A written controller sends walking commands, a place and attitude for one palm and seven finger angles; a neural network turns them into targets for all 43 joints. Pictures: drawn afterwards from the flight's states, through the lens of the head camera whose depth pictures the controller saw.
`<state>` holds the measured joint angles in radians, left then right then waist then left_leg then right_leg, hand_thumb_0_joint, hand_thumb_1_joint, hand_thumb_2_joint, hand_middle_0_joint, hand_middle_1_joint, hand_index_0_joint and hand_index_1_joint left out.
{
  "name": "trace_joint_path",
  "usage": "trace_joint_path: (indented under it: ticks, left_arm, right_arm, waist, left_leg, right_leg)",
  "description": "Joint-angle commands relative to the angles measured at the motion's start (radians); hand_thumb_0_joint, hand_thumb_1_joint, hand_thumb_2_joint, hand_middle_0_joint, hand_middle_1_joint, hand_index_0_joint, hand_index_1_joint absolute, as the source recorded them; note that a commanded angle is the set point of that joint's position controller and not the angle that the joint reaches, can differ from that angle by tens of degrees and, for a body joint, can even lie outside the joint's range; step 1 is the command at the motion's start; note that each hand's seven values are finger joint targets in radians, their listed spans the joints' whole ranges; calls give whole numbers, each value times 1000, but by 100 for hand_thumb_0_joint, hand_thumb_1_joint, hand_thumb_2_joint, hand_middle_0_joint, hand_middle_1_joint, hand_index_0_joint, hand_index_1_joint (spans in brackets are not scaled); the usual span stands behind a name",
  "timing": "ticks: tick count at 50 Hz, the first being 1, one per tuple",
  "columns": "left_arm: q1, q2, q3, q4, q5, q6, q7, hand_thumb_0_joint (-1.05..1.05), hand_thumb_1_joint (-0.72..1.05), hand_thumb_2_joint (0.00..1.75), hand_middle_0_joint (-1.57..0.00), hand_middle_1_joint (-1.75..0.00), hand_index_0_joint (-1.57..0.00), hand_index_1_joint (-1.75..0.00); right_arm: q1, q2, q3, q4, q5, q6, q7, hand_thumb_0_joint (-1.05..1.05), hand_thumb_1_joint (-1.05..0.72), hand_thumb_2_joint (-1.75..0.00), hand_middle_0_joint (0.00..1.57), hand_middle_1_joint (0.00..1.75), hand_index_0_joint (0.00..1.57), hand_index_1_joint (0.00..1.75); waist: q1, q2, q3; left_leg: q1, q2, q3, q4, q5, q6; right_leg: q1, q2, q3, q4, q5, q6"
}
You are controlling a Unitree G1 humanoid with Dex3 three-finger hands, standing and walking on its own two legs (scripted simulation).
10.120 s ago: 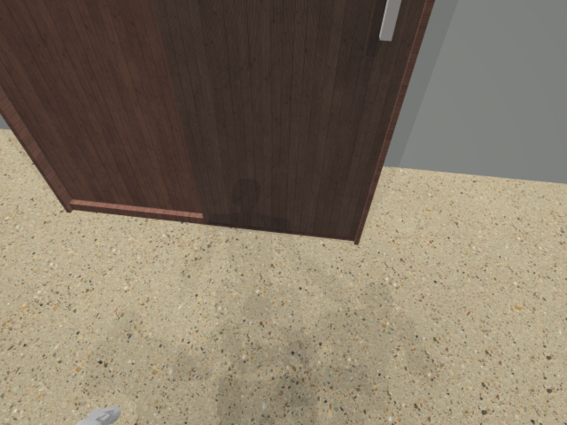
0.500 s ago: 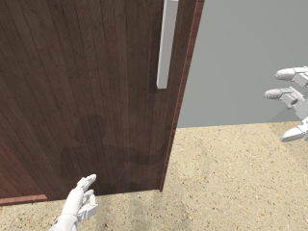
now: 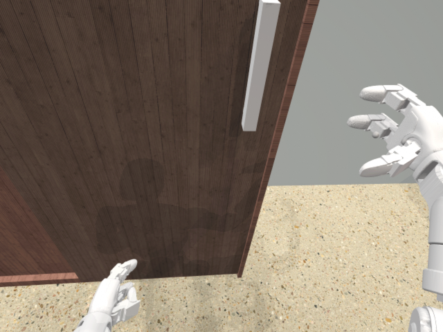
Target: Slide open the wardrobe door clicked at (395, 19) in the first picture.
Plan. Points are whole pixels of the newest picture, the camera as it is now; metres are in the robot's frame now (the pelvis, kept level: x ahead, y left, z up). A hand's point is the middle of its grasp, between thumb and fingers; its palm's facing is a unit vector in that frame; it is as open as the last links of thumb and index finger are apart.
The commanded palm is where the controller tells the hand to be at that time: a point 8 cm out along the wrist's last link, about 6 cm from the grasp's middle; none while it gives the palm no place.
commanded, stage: move the hooked fingers beside the handle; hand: right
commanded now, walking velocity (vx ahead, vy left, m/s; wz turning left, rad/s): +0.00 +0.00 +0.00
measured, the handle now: (255, 69) +0.53 -0.04 +0.26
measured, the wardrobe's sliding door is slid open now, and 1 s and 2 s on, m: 0.00 0.00 0.00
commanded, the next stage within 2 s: none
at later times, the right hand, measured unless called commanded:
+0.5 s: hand (330, 111) +0.40 -0.16 +0.25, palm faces -0.06 +1.00 -0.03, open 14.0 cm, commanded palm +0.39 -0.21 +0.25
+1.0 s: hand (292, 90) +0.47 -0.11 +0.25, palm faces -0.07 +1.00 +0.02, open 14.0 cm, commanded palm +0.45 -0.17 +0.25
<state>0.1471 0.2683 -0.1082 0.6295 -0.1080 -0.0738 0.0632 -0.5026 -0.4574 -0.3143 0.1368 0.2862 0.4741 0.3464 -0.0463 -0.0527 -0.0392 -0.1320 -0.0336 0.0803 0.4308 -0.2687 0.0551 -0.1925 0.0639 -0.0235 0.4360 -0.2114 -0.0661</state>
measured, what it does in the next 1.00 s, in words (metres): stands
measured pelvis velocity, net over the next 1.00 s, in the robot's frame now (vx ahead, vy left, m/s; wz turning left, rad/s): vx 0.01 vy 0.02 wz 0.04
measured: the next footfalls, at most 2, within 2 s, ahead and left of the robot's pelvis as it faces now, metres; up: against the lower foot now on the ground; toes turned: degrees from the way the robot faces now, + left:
none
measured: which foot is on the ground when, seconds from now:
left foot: down 0.00-1.00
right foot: down 0.00-1.00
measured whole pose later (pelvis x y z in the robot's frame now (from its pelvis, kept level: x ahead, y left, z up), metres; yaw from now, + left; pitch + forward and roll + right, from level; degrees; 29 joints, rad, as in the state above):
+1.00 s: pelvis +0.01 +0.02 +0.00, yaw +2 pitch +2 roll -1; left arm 0.29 0.28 -0.05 0.70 -0.09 -0.06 0.06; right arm -0.97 -0.36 -0.25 0.80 0.18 0.23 0.16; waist 0.04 -0.04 -0.04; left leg -0.20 -0.06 0.05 0.42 -0.26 0.08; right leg -0.25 0.04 -0.05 0.41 -0.21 -0.05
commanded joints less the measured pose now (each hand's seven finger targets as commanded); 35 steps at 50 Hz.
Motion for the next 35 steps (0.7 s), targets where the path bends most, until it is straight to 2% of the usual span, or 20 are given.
trace_joint_path:
  ticks: [1, 2, 5, 6, 9, 11, 15, 16, 18, 19, 22, 23, 24, 25, 28, 29, 30, 32, 34, 35]
  left_arm:
    - [-175, 102, 47, -170, 1, -49, 10, 0, 90, 90, -20, -30, -20, -30]
    - [-172, 101, 48, -173, 1, -50, 10, 0, 90, 90, -20, -30, -20, -30]
    - [-165, 105, 51, -166, 3, -43, 10, 0, 90, 90, -20, -30, -20, -30]
    - [-167, 101, 48, -163, 2, -40, 11, 0, 90, 90, -20, -30, -20, -30]
    - [-155, 105, 55, -152, 0, -34, 14, 0, 90, 90, -20, -30, -20, -30]
    - [-154, 102, 54, -157, 3, -33, 13, 0, 90, 90, -20, -30, -20, -30]
    - [-136, 107, 57, -141, 4, -21, 15, 0, 90, 90, -20, -30, -20, -30]
    - [-130, 106, 57, -138, 4, -19, 15, 0, 90, 90, -20, -30, -20, -30]
    - [-124, 103, 58, -141, 5, -18, 15, 0, 90, 90, -20, -30, -20, -30]
    - [-121, 104, 63, -142, 8, -18, 14, 0, 90, 90, -20, -30, -20, -30]
    - [-112, 102, 60, -137, 5, -15, 14, 0, 90, 90, -20, -30, -20, -30]
    - [-101, 103, 62, -130, 5, -16, 17, 0, 90, 90, -20, -30, -20, -30]
    - [-90, 108, 67, -122, 6, -15, 17, 0, 90, 90, -20, -30, -20, -30]
    - [-81, 114, 68, -117, 7, -13, 18, 0, 90, 90, -20, -30, -20, -30]
    - [-63, 114, 70, -112, 8, -12, 21, 0, 90, 90, -20, -30, -20, -30]
    - [-56, 115, 73, -108, 9, -11, 19, 0, 90, 90, -20, -30, -20, -30]
    - [-53, 114, 73, -109, 10, -15, 19, 0, 90, 90, -20, -30, -20, -30]
    - [-35, 113, 75, -103, 12, -20, 19, 0, 90, 90, -20, -30, -20, -30]
    - [-14, 119, 82, -97, 15, -21, 18, 0, 90, 90, -20, -30, -20, -30]
    - [-9, 120, 80, -94, 17, -22, 18, 0, 90, 90, -20, -30, -20, -30]
  right_arm:
    - [-484, -221, -53, -197, 4, -78, -24, 0, 50, -30, 30, 120, 30, 120]
    - [-493, -218, -51, -202, 2, -81, -29, 0, 50, -30, 30, 120, 30, 120]
    - [-495, -226, -62, -166, 1, -85, -41, 0, 50, -30, 30, 120, 30, 120]
    - [-495, -199, -37, -138, -1, -80, -43, 0, 50, -30, 30, 120, 30, 120]
    - [-540, -189, -20, -101, -6, -86, -60, 0, 50, -30, 30, 120, 30, 120]
    - [-573, -183, -16, -113, -13, -92, -72, 0, 50, -30, 30, 120, 30, 120]
    - [-620, -191, -18, -24, -18, -100, -87, 0, 50, -30, 30, 120, 30, 120]
    - [-632, -203, -24, -10, -25, -104, -93, 0, 50, -30, 30, 120, 30, 120]
    - [-676, -171, 7, -7, -30, -117, -100, 0, 50, -30, 30, 120, 30, 120]
    - [-657, -195, -18, 3, -28, -127, -108, 0, 50, -30, 30, 120, 30, 120]
    - [-716, -141, 33, 32, -38, -139, -111, 0, 50, -30, 30, 120, 30, 120]
    - [-726, -126, 42, 77, -36, -137, -114, 0, 50, -30, 30, 120, 30, 120]
    - [-713, -132, 38, 126, -33, -138, -115, 0, 50, -30, 30, 120, 30, 120]
    - [-734, -167, 9, 146, -38, -140, -120, 0, 50, -30, 30, 120, 30, 120]
    - [-804, -167, 21, 190, -53, -160, -134, 0, 50, -30, 30, 120, 30, 120]
    - [-820, -162, 31, 202, -53, -175, -140, 0, 50, -30, 30, 120, 30, 120]
    - [-865, -159, 36, 188, -60, -190, -143, 0, 50, -30, 30, 120, 30, 120]
    - [-893, -136, 50, 221, -63, -211, -147, 0, 50, -30, 30, 120, 30, 120]
    - [-874, -169, 16, 272, -62, -230, -152, 0, 50, -30, 30, 120, 30, 120]
    - [-904, -175, 12, 281, -65, -239, -154, 0, 50, -30, 30, 120, 30, 120]
  waist:
    - [9, 4, -255]
    - [7, -12, -258]
    - [4, 24, -262]
    - [9, 20, -246]
    - [20, 50, -234]
    - [17, 21, -270]
    - [27, 71, -251]
    - [27, 60, -256]
    - [34, 27, -266]
    - [25, 66, -280]
    - [40, 14, -276]
    - [47, 33, -255]
    - [50, 86, -240]
    - [46, 97, -251]
    - [54, 54, -265]
    - [58, 80, -264]
    - [61, 42, -286]
    - [66, 29, -303]
    - [57, 82, -315]
    - [60, 71, -318]
  left_leg:
    - [-21, 43, -74, -53, 302, -12]
    - [-26, 41, -72, -51, 301, -9]
    - [-9, 45, -79, -54, 319, -13]
    - [-19, 44, -78, -54, 310, -14]
    - [-32, 42, -82, -64, 292, -17]
    - [-12, 46, -85, -55, 325, -15]
    - [-7, 49, -96, -62, 332, -24]
    - [-2, 49, -96, -61, 332, -23]
    - [-9, 48, -93, -61, 323, -19]
    - [12, 50, -100, -61, 348, -24]
    - [-10, 47, -95, -60, 334, -17]
    - [-28, 45, -94, -64, 327, -19]
    - [-26, 47, -101, -70, 334, -28]
    - [-14, 50, -105, -68, 338, -30]
    - [-15, 53, -110, -70, 317, -26]
    - [-12, 53, -111, -72, 320, -31]
    - [-7, 53, -113, -66, 330, -26]
    - [-10, 49, -112, -62, 348, -23]
    - [12, 49, -112, -62, 364, -28]
    - [22, 52, -115, -58, 376, -29]
  right_leg:
    - [185, -49, 105, -24, 237, 24]
    - [196, -50, 109, -25, 243, 27]
    - [179, -47, 100, -23, 241, 20]
    - [174, -47, 98, -25, 230, 20]
    - [168, -50, 93, -22, 211, 15]
    - [181, -46, 93, -22, 238, 17]
    - [145, -44, 83, -21, 212, 8]
    - [144, -45, 81, -23, 213, 9]
    - [157, -45, 83, -25, 215, 12]
    - [151, -47, 77, -18, 228, 7]
    - [163, -46, 79, -24, 223, 10]
    - [159, -46, 80, -22, 215, 8]
    - [135, -48, 73, -17, 204, 3]
    - [120, -46, 73, -22, 193, 2]
    - [118, -45, 72, -25, 182, 2]
    - [112, -47, 68, -21, 183, 0]
    - [124, -45, 70, -22, 194, 0]
    - [142, -44, 72, -18, 210, -1]
    - [126, -46, 67, -17, 217, -4]
    - [118, -44, 66, -21, 217, -4]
